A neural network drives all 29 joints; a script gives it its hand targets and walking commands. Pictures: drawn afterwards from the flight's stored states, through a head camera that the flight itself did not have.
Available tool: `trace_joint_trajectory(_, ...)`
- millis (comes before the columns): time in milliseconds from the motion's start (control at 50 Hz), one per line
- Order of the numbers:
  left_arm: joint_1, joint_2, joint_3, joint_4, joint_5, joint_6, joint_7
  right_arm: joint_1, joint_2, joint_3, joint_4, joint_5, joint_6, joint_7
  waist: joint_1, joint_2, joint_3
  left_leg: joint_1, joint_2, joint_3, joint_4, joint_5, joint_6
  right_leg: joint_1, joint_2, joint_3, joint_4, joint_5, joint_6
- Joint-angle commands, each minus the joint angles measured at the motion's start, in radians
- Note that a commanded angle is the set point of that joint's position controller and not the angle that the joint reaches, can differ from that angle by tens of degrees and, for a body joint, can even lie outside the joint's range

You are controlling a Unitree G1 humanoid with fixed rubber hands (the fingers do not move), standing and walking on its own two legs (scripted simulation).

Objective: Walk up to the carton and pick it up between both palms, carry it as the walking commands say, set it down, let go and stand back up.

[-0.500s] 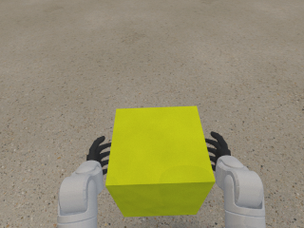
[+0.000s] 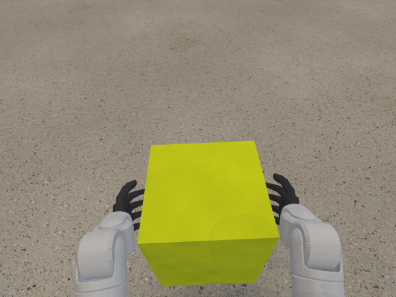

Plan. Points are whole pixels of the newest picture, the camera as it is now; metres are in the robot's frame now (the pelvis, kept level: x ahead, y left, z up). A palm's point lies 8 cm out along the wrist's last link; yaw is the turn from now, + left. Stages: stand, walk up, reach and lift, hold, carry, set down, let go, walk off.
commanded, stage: carry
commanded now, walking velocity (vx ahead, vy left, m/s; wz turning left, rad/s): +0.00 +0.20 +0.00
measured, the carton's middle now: (205, 217) +0.30 +0.01 +0.00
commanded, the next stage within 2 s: none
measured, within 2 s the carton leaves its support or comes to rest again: neither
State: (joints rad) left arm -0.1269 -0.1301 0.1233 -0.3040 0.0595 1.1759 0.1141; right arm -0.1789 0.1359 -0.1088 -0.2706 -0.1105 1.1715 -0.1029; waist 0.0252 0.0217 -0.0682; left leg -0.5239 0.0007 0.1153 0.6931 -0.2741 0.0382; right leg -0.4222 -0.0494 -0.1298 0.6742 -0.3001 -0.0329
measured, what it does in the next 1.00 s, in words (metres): walks backwards: left foot, then right foot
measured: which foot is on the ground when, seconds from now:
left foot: up 0.00-0.20, down 0.22-1.00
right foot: down 0.00-0.22, up 0.24-0.42, down 0.44-1.00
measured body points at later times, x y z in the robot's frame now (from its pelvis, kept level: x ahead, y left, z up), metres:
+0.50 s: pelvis -0.10 +0.11 +0.01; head -0.11 +0.11 +0.46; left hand +0.17 +0.27 +0.07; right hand +0.19 -0.03 +0.08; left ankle -0.01 +0.20 -0.72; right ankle -0.08 +0.00 -0.72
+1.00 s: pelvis -0.16 +0.12 +0.01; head -0.19 +0.12 +0.46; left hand +0.11 +0.28 +0.08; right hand +0.12 -0.02 +0.09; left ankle -0.02 +0.20 -0.71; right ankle -0.08 +0.00 -0.72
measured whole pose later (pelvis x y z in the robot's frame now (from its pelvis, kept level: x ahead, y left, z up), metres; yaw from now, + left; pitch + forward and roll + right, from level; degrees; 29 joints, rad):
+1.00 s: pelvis -0.16 +0.12 +0.01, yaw +0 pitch +0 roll -1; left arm -0.15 -0.13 0.12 -0.23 0.08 1.18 0.11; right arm -0.18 0.14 -0.13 -0.21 -0.13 1.17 -0.09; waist 0.03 0.03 -0.10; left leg -0.48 0.02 0.11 0.55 -0.22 0.01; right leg -0.38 -0.03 -0.12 0.54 -0.24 -0.01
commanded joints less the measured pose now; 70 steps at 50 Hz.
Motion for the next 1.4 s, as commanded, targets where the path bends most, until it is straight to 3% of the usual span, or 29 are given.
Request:
trace_joint_trajectory(0,-0.589,-0.934,-0.750,-0.177,-0.432,-0.029,-0.290,-0.470,0.927,0.756,-0.132,0.413,-0.022,0.250,-0.012,-0.238,-0.348,-0.150,0.059,-0.155,0.282,-0.203,-0.024,0.331,-0.455,0.505,-0.358,0.308,-0.182)
trace_joint_trajectory(60,-0.580,-0.944,-0.733,-0.174,-0.418,-0.036,-0.278,-0.515,0.955,0.774,-0.168,0.465,-0.022,0.255,-0.016,-0.145,-0.330,-0.044,0.051,-0.107,0.188,-0.125,-0.054,0.248,-0.323,0.256,-0.281,0.408,-0.107)
trace_joint_trajectory(80,-0.612,-0.925,-0.734,-0.206,-0.413,-0.039,-0.273,-0.521,0.961,0.774,-0.174,0.464,-0.022,0.259,-0.020,-0.222,-0.313,-0.008,0.028,-0.070,0.126,-0.100,-0.064,0.254,-0.279,0.189,-0.255,0.509,-0.080)
trace_joint_trajectory(140,-0.530,-0.897,-0.717,-0.197,-0.374,-0.034,-0.259,-0.497,0.928,0.784,-0.179,0.476,-0.015,0.257,-0.014,-0.267,-0.388,0.092,-0.019,-0.006,-0.056,-0.067,-0.053,0.278,-0.289,0.184,-0.216,0.535,-0.058)
trace_joint_trajectory(180,-0.501,-0.892,-0.729,-0.205,-0.356,-0.031,-0.247,-0.494,0.935,0.791,-0.191,0.482,-0.012,0.260,-0.023,-0.213,-0.451,0.267,0.005,-0.001,-0.272,0.052,-0.033,0.250,-0.219,0.091,-0.111,0.432,0.029)
trace_joint_trajectory(200,-0.505,-0.888,-0.734,-0.205,-0.346,-0.029,-0.243,-0.461,0.969,0.798,-0.146,0.489,0.001,0.269,-0.026,-0.090,-0.465,0.385,0.085,-0.088,-0.296,0.097,-0.021,0.155,-0.177,0.076,-0.036,0.305,0.068)
trace_joint_trajectory(240,-0.504,-0.855,-0.747,-0.228,-0.343,-0.028,-0.242,-0.373,0.917,0.755,-0.088,0.453,-0.011,0.277,-0.042,0.267,-0.427,0.427,0.324,-0.325,-0.283,0.529,0.115,-0.088,-0.021,-0.003,0.145,-0.298,0.112)
trace_joint_trajectory(300,-0.581,-0.907,-0.780,-0.210,-0.384,-0.038,-0.257,-0.434,0.927,0.736,-0.123,0.437,-0.021,0.280,-0.034,0.144,-0.391,0.340,0.272,-0.221,-0.292,0.346,0.113,-0.038,-0.026,0.062,0.251,-0.184,0.080)
trace_joint_trajectory(340,-0.639,-0.920,-0.794,-0.204,-0.412,-0.031,-0.263,-0.460,0.928,0.731,-0.130,0.436,-0.022,0.273,-0.032,0.171,-0.359,0.287,0.234,-0.206,-0.342,0.089,0.094,-0.014,-0.011,0.051,0.214,-0.157,0.068)
trace_joint_trajectory(400,-0.652,-0.907,-0.798,-0.217,-0.438,-0.022,-0.272,-0.463,0.927,0.726,-0.107,0.425,-0.014,0.261,-0.029,0.089,-0.365,0.264,0.254,-0.211,-0.337,-0.027,0.104,0.125,0.008,0.011,-0.061,-0.109,0.058)
trace_joint_trajectory(440,-0.696,-0.933,-0.824,-0.208,-0.465,-0.015,-0.278,-0.478,0.926,0.717,-0.101,0.415,-0.015,0.261,-0.029,0.068,-0.353,0.263,0.210,-0.191,-0.281,0.007,0.053,0.218,-0.009,0.031,-0.275,-0.007,0.040)
trace_joint_trajectory(480,-0.598,-0.948,-0.777,-0.106,-0.424,-0.019,-0.283,-0.460,0.920,0.729,-0.101,0.396,-0.012,0.260,-0.034,-0.103,-0.334,0.265,0.124,-0.116,-0.262,-0.052,-0.017,0.135,-0.099,0.152,-0.281,-0.157,0.003)
trace_joint_trajectory(640,-0.626,-0.930,-0.763,-0.098,-0.386,-0.005,-0.264,-0.528,0.911,0.740,-0.087,0.440,0.013,0.283,-0.028,0.074,-0.292,0.207,0.204,-0.259,-0.463,-0.265,-0.011,0.093,0.005,0.052,-0.113,-0.118,0.042)
trace_joint_trajectory(700,-0.630,-0.926,-0.764,-0.106,-0.381,-0.008,-0.263,-0.534,0.940,0.738,-0.064,0.443,0.012,0.284,-0.025,0.053,-0.328,0.133,0.236,-0.236,-0.487,-0.320,0.021,0.168,0.019,0.024,-0.015,-0.099,0.039)
trace_joint_trajectory(820,-0.676,-0.928,-0.765,-0.135,-0.388,-0.014,-0.258,-0.539,0.941,0.721,-0.034,0.442,0.012,0.289,-0.013,0.127,-0.348,0.135,0.188,-0.170,-0.541,-0.332,-0.057,0.216,0.064,-0.041,-0.050,-0.138,0.016)
trace_joint_trajectory(880,-0.654,-0.928,-0.754,-0.099,-0.389,-0.029,-0.267,-0.564,0.924,0.735,-0.054,0.430,-0.003,0.283,-0.011,0.029,-0.331,0.145,0.137,-0.091,-0.487,-0.281,-0.088,0.230,0.093,-0.072,-0.159,-0.155,0.017)
trace_joint_trajectory(920,-0.683,-0.948,-0.768,-0.123,-0.403,-0.039,-0.269,-0.580,0.929,0.737,-0.093,0.435,-0.017,0.277,-0.009,-0.035,-0.306,0.135,0.060,-0.017,-0.334,-0.185,-0.115,0.192,0.007,0.042,-0.275,-0.214,0.007)
trace_joint_trajectory(940,-0.638,-0.949,-0.760,-0.090,-0.398,-0.034,-0.272,-0.560,0.918,0.745,-0.106,0.435,-0.019,0.272,-0.020,-0.180,-0.316,0.200,0.050,-0.024,-0.124,-0.107,-0.067,0.067,-0.111,0.198,-0.370,-0.285,-0.001)
trace_joint_trajectory(980,-0.635,-0.938,-0.715,-0.020,-0.356,-0.052,-0.277,-0.559,0.884,0.694,-0.047,0.392,-0.048,0.270,-0.035,-0.167,-0.301,0.290,0.059,-0.034,0.036,-0.013,-0.029,-0.095,-0.218,0.236,-0.439,-0.310,-0.033)
trace_joint_trajectory(1020,-0.623,-0.924,-0.685,0.059,-0.324,-0.057,-0.280,-0.575,0.883,0.672,0.028,0.372,-0.056,0.273,-0.045,-0.158,-0.239,0.360,0.064,-0.064,-0.004,-0.025,0.004,-0.213,-0.175,0.160,-0.399,-0.278,-0.002)
trace_joint_trajectory(1040,-0.636,-0.935,-0.737,-0.043,-0.363,-0.048,-0.277,-0.547,0.905,0.714,-0.033,0.404,-0.040,0.276,-0.042,-0.051,-0.249,0.345,0.084,-0.102,-0.132,-0.026,-0.002,-0.153,-0.145,0.135,-0.313,-0.256,0.009)
trace_joint_trajectory(1060,-0.668,-0.885,-0.648,0.078,-0.297,-0.079,-0.270,-0.509,0.874,0.597,0.158,0.328,-0.062,0.283,-0.045,-0.017,-0.266,0.364,0.120,-0.163,-0.209,-0.159,0.012,-0.230,-0.096,0.124,-0.287,-0.332,0.037)
trace_joint_trajectory(1100,-0.791,-0.909,-0.674,0.006,-0.310,-0.115,-0.265,-0.610,0.900,0.614,0.124,0.358,-0.091,0.287,-0.035,0.188,-0.265,0.089,0.251,-0.368,-0.508,-0.551,0.046,-0.008,0.025,0.027,0.049,-0.188,0.071)
trace_joint_trajectory(1140,-0.790,-0.903,-0.658,0.052,-0.288,-0.153,-0.261,-0.602,0.899,0.600,0.158,0.342,-0.127,0.289,-0.021,0.162,-0.285,-0.026,0.289,-0.288,-0.549,-0.468,0.036,0.141,0.033,0.025,0.187,-0.080,0.051)
trace_joint_trajectory(1200,-0.697,-0.959,-0.724,-0.053,-0.362,-0.115,-0.256,-0.621,0.910,0.706,-0.067,0.409,-0.111,0.266,-0.022,0.075,-0.356,0.120,0.186,-0.184,-0.373,-0.232,0.010,0.201,0.030,0.035,-0.110,-0.093,0.020)
trace_joint_trajectory(1260,-0.652,-0.887,-0.638,0.057,-0.274,-0.162,-0.258,-0.516,0.876,0.633,0.112,0.326,-0.135,0.266,-0.029,-0.154,-0.324,0.167,0.089,-0.074,-0.193,-0.084,-0.038,0.068,-0.141,0.269,-0.365,-0.340,-0.024)
trace_joint_trajectory(1280,-0.630,-0.937,-0.717,-0.053,-0.340,-0.145,-0.262,-0.602,0.897,0.735,-0.106,0.404,-0.133,0.261,-0.029,-0.175,-0.295,0.197,0.081,-0.061,-0.126,-0.003,-0.024,0.023,-0.181,0.290,-0.388,-0.273,-0.026)
trace_joint_trajectory(1320,-0.589,-0.887,-0.619,0.058,-0.271,-0.165,-0.263,-0.515,0.868,0.638,0.066,0.337,-0.144,0.257,-0.031,-0.152,-0.345,0.297,0.085,-0.068,-0.082,0.038,-0.009,-0.039,-0.159,0.218,-0.356,-0.198,-0.028)
trace_joint_trajectory(1380,-0.676,-0.902,-0.675,-0.014,-0.297,-0.190,-0.253,-0.580,0.874,0.672,0.006,0.373,-0.167,0.269,-0.038,-0.087,-0.319,0.366,0.074,-0.069,-0.110,0.012,0.000,-0.148,-0.125,0.182,-0.346,-0.293,-0.010)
